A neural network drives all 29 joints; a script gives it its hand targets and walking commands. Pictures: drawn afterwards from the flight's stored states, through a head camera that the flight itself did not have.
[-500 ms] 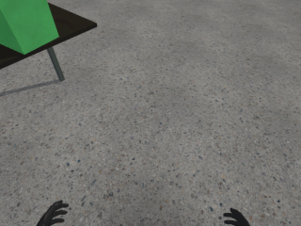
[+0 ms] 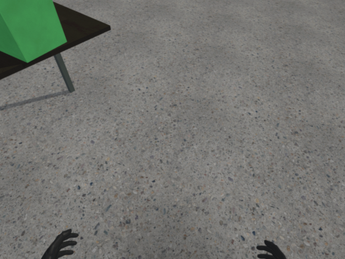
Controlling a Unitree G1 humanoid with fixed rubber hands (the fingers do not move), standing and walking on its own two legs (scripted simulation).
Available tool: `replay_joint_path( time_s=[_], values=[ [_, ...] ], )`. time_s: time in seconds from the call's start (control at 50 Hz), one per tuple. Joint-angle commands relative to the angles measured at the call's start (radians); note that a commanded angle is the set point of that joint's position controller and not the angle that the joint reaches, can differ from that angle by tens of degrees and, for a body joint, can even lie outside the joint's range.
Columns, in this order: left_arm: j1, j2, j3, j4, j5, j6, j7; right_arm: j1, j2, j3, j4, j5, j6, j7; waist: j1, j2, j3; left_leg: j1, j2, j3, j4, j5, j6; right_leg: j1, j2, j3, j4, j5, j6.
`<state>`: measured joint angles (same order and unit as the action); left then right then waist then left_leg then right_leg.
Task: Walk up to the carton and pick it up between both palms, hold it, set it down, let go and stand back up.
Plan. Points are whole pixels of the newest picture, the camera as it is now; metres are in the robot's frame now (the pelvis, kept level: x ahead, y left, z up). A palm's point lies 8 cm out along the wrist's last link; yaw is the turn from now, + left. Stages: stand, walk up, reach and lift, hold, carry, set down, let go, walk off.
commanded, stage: stand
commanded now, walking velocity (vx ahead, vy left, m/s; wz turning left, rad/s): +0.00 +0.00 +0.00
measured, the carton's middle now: (18, 16) +0.97 +0.62 +0.10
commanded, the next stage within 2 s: walk up in 0.66 s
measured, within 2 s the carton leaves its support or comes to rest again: neither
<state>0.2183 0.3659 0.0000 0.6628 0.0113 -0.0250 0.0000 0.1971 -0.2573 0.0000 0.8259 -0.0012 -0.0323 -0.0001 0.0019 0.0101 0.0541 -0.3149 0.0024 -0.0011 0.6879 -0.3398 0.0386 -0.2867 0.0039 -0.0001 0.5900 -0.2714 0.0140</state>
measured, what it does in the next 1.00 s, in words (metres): stands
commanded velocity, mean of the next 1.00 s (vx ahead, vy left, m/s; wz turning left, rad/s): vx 0.00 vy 0.00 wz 0.00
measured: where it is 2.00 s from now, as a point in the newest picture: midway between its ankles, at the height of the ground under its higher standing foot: outside the picture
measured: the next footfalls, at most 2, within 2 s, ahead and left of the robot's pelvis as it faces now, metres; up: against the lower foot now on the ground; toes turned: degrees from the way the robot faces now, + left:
left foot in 1.20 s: +0.07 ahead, +0.16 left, +0.00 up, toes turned +4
right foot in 1.50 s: +0.24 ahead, -0.06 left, +0.00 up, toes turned +10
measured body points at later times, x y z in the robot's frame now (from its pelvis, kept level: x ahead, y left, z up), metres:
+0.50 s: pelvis -0.01 +0.00 +0.00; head +0.00 +0.01 +0.45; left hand +0.13 +0.29 -0.10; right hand +0.11 -0.26 -0.11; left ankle +0.02 +0.09 -0.72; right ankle +0.03 -0.15 -0.72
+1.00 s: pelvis +0.00 -0.01 +0.00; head +0.00 +0.00 +0.45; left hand +0.13 +0.30 -0.09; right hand +0.11 -0.27 -0.11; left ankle +0.02 +0.09 -0.72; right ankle +0.03 -0.15 -0.72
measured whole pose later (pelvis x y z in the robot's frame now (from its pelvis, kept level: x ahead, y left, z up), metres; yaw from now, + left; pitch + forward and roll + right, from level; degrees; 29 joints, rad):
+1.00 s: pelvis +0.00 -0.01 +0.00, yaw +2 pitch -2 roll -2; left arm 0.23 0.40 0.00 0.69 0.02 -0.05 0.00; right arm 0.20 -0.28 0.00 0.85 0.00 -0.01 0.05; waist 0.00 0.02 0.03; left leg -0.31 -0.01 -0.03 0.66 -0.32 0.03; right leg -0.29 0.00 -0.01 0.60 -0.36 0.00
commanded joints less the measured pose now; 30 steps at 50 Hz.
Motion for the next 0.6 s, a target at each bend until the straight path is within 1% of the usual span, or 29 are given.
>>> replay_joint_path(
  time_s=[0.0,0.02,0.04,0.06,0.08,0.1,0.12,0.14,0.16,0.18,0.2,0.22,0.24,0.26,0.28,0.3,0.34,0.36,0.38,0.4,0.42,0.44,0.46,0.48,0.5,0.52,0.54,0.56,0.58],
  values=[
    [-0.033,0.184,0.056,0.075,-0.010,-0.026,-0.003,-0.105,-0.303,-0.082,-0.035,-0.015,-0.034,-0.003,-0.001,0.117,-0.081,-0.007,0.152,-0.212,-0.346,0.095,0.018,0.098,-0.085,0.054,-0.085,0.053,-0.057],
    [-0.035,0.160,0.047,0.066,-0.004,-0.022,-0.004,-0.112,-0.299,-0.084,-0.036,-0.022,-0.032,0.000,-0.002,0.077,-0.102,0.025,0.140,-0.196,-0.342,0.061,-0.006,0.106,-0.077,0.052,-0.094,0.057,-0.056],
    [-0.036,0.171,0.048,0.070,0.003,-0.027,-0.003,-0.102,-0.283,-0.079,-0.026,-0.019,-0.033,-0.004,0.005,0.081,-0.141,0.024,0.115,-0.163,-0.313,0.110,0.010,0.135,-0.104,0.064,-0.086,0.084,-0.075],
    [-0.032,0.162,0.051,0.056,0.005,-0.030,-0.005,-0.113,-0.281,-0.079,-0.030,-0.017,-0.032,-0.002,0.012,0.117,-0.116,0.008,0.110,-0.156,-0.315,0.089,0.007,0.123,-0.101,0.074,-0.104,0.081,-0.074],
    [-0.030,0.173,0.050,0.063,-0.001,-0.030,-0.007,-0.124,-0.284,-0.077,-0.037,-0.023,-0.032,0.004,0.009,0.075,-0.114,0.000,0.115,-0.165,-0.304,0.086,0.012,0.118,-0.104,0.064,-0.091,0.088,-0.075],
    [-0.037,0.199,0.058,0.073,0.010,-0.028,-0.001,-0.072,-0.281,-0.074,-0.022,-0.014,-0.028,0.001,-0.012,0.097,-0.114,0.024,0.093,-0.143,-0.311,0.087,0.007,0.116,-0.111,0.063,-0.093,0.071,-0.073],
    [-0.054,0.169,0.052,0.075,0.004,-0.029,-0.005,-0.098,-0.284,-0.078,-0.025,-0.017,-0.031,-0.002,-0.005,0.065,-0.128,-0.005,0.110,-0.171,-0.303,0.090,0.008,0.136,-0.098,0.064,-0.096,0.078,-0.064],
    [-0.058,0.172,0.042,0.068,-0.005,-0.033,-0.001,-0.112,-0.303,-0.088,-0.031,-0.018,-0.027,0.003,0.008,0.077,-0.129,0.024,0.121,-0.171,-0.310,0.086,0.014,0.124,-0.108,0.086,-0.111,0.082,-0.067],
    [-0.047,0.182,0.048,0.071,-0.006,-0.031,0.000,-0.084,-0.292,-0.076,-0.026,-0.015,-0.030,0.003,-0.017,0.118,-0.153,0.031,0.118,-0.170,-0.313,0.095,0.013,0.123,-0.095,0.061,-0.080,0.078,-0.075],
    [-0.038,0.173,0.046,0.085,0.004,-0.027,0.000,-0.105,-0.293,-0.078,-0.017,-0.009,-0.031,0.001,0.005,0.065,-0.128,0.012,0.133,-0.192,-0.312,0.092,0.019,0.136,-0.096,0.060,-0.103,0.087,-0.070],
    [-0.071,0.193,0.056,0.064,-0.001,-0.030,0.008,-0.120,-0.279,-0.077,-0.033,-0.011,-0.025,0.007,-0.011,0.089,-0.146,0.027,0.126,-0.163,-0.311,0.113,0.014,0.131,-0.112,0.069,-0.099,0.121,-0.074],
    [-0.053,0.188,0.045,0.063,-0.001,-0.032,0.005,-0.107,-0.281,-0.076,-0.019,-0.018,-0.024,0.006,-0.001,0.068,-0.114,0.013,0.112,-0.162,-0.294,0.143,0.015,0.127,-0.102,0.055,-0.088,0.110,-0.073],
    [-0.030,0.197,0.056,0.078,-0.001,-0.029,0.002,-0.099,-0.295,-0.079,-0.009,-0.009,-0.028,0.003,0.001,0.073,-0.125,0.033,0.098,-0.147,-0.292,0.121,0.009,0.105,-0.104,0.066,-0.101,0.081,-0.068],
    [-0.049,0.179,0.052,0.068,-0.001,-0.030,0.002,-0.099,-0.274,-0.073,-0.021,-0.014,-0.032,0.001,-0.008,0.107,-0.134,0.026,0.116,-0.172,-0.304,0.125,0.014,0.105,-0.101,0.058,-0.085,0.086,-0.071],
    [-0.028,0.189,0.058,0.083,-0.006,-0.027,-0.003,-0.115,-0.274,-0.074,-0.020,-0.022,-0.033,0.000,0.014,0.078,-0.091,-0.011,0.121,-0.175,-0.309,0.092,0.022,0.098,-0.095,0.062,-0.097,0.062,-0.068],
    [-0.024,0.197,0.060,0.082,0.005,-0.021,-0.006,-0.111,-0.294,-0.083,-0.021,-0.023,-0.024,-0.001,0.007,0.092,-0.092,-0.008,0.115,-0.159,-0.322,0.030,0.013,0.109,-0.091,0.061,-0.102,0.051,-0.063],
    [-0.024,0.184,0.049,0.073,-0.004,-0.022,-0.008,-0.108,-0.295,-0.082,-0.017,-0.019,-0.031,0.003,0.003,0.102,-0.067,-0.020,0.128,-0.190,-0.361,0.011,-0.004,0.094,-0.082,0.064,-0.108,0.043,-0.067],
    [-0.045,0.164,0.051,0.079,-0.003,-0.021,-0.003,-0.091,-0.290,-0.078,-0.013,-0.020,-0.030,-0.004,0.002,0.132,-0.077,-0.003,0.146,-0.203,-0.382,0.063,-0.014,0.090,-0.083,0.052,-0.089,0.053,-0.059],
    [-0.038,0.153,0.049,0.079,0.007,-0.023,-0.002,-0.096,-0.307,-0.080,-0.003,-0.019,-0.034,-0.002,-0.008,0.161,-0.091,0.033,0.146,-0.197,-0.368,0.137,-0.032,0.063,-0.074,0.058,-0.091,0.052,-0.065],
    [-0.029,0.167,0.056,0.077,-0.004,-0.023,-0.004,-0.104,-0.307,-0.079,-0.020,-0.023,-0.037,-0.001,0.003,0.084,-0.053,0.004,0.146,-0.203,-0.359,0.154,-0.026,0.073,-0.077,0.059,-0.096,0.061,-0.053],
    [-0.039,0.135,0.040,0.072,-0.006,-0.028,-0.004,-0.099,-0.288,-0.071,-0.018,-0.014,-0.037,-0.005,0.006,0.084,-0.117,0.032,0.146,-0.213,-0.365,0.105,-0.023,0.099,-0.083,0.058,-0.086,0.042,-0.065],
    [-0.042,0.173,0.049,0.069,-0.002,-0.017,-0.003,-0.097,-0.326,-0.089,-0.014,-0.022,-0.031,0.003,0.004,0.079,-0.101,0.020,0.118,-0.166,-0.349,0.062,-0.023,0.104,-0.083,0.066,-0.115,0.059,-0.057],
    [-0.038,0.155,0.046,0.076,-0.011,-0.019,0.002,-0.109,-0.300,-0.083,-0.015,-0.020,-0.032,-0.001,0.007,0.136,-0.084,0.041,0.126,-0.180,-0.364,0.075,-0.035,0.075,-0.094,0.076,-0.101,0.049,-0.069],
    [-0.053,0.161,0.044,0.087,0.006,-0.024,-0.001,-0.108,-0.281,-0.082,-0.026,-0.026,-0.030,-0.004,-0.004,0.084,-0.126,0.039,0.116,-0.176,-0.357,0.059,-0.010,0.115,-0.101,0.063,-0.108,0.060,-0.071],
    [-0.047,0.174,0.043,0.077,0.007,-0.030,-0.002,-0.097,-0.316,-0.088,-0.024,-0.024,-0.029,0.001,-0.006,0.110,-0.145,0.054,0.114,-0.170,-0.337,0.086,0.003,0.114,-0.090,0.063,-0.109,0.054,-0.065],
    [-0.081,0.180,0.042,0.074,-0.002,-0.028,-0.001,-0.111,-0.288,-0.078,-0.016,-0.012,-0.032,0.004,-0.006,0.124,-0.097,0.034,0.125,-0.177,-0.326,0.132,-0.014,0.086,-0.086,0.069,-0.119,0.083,-0.056],
    [-0.057,0.166,0.043,0.078,-0.016,-0.031,-0.004,-0.073,-0.282,-0.074,-0.002,-0.012,-0.039,0.001,-0.012,0.132,-0.134,0.055,0.135,-0.175,-0.325,0.246,-0.016,0.090,-0.103,0.067,-0.096,0.091,-0.065],
    [-0.054,0.173,0.054,0.087,-0.003,-0.026,-0.002,-0.100,-0.271,-0.074,-0.003,-0.013,-0.039,0.000,0.002,0.135,-0.125,0.054,0.112,-0.158,-0.318,0.218,-0.006,0.103,-0.086,0.052,-0.101,0.098,-0.068],
    [-0.046,0.161,0.049,0.080,-0.003,-0.025,-0.004,-0.084,-0.288,-0.072,-0.002,-0.009,-0.040,-0.001,-0.004,0.104,-0.167,0.076,0.122,-0.159,-0.312,0.251,0.004,0.127,-0.092,0.058,-0.107,0.125,-0.068]
  ],
)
